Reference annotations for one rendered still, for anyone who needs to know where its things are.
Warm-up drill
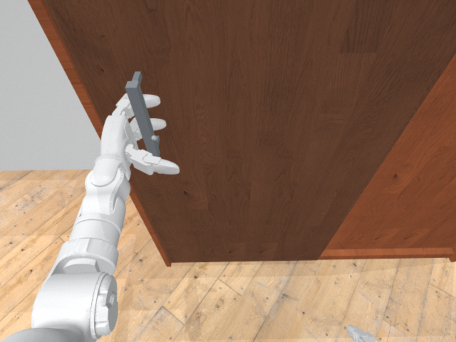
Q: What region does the left robot upper arm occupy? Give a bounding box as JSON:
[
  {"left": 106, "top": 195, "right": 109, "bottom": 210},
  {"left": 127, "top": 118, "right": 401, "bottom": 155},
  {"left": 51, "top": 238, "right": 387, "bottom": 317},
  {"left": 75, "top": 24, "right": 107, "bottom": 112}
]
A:
[{"left": 0, "top": 272, "right": 118, "bottom": 342}]

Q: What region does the handle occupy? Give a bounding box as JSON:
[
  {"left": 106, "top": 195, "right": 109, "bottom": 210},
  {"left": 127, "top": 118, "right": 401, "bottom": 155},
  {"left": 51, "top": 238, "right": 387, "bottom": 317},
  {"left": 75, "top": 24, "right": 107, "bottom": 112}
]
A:
[{"left": 125, "top": 71, "right": 160, "bottom": 157}]

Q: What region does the left robot forearm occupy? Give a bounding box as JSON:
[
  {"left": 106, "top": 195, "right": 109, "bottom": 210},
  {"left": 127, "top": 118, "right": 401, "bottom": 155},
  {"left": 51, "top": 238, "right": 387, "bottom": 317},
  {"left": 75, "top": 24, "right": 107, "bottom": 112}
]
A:
[{"left": 31, "top": 155, "right": 131, "bottom": 328}]

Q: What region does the left robot hand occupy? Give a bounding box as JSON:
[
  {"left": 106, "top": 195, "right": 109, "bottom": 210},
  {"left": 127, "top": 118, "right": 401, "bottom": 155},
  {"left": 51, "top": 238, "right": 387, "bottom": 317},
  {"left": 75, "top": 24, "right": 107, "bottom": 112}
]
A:
[{"left": 100, "top": 93, "right": 180, "bottom": 175}]

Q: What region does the wardrobe door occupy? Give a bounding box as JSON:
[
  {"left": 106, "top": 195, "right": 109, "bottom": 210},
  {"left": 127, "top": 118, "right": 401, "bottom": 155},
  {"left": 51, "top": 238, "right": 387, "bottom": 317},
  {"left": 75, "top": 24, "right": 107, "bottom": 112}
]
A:
[
  {"left": 43, "top": 0, "right": 456, "bottom": 263},
  {"left": 325, "top": 54, "right": 456, "bottom": 249}
]

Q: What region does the right robot hand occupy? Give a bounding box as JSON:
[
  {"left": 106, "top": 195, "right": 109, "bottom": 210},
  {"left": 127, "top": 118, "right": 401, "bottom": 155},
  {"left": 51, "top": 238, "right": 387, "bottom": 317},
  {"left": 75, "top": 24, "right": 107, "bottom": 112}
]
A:
[{"left": 347, "top": 325, "right": 378, "bottom": 342}]

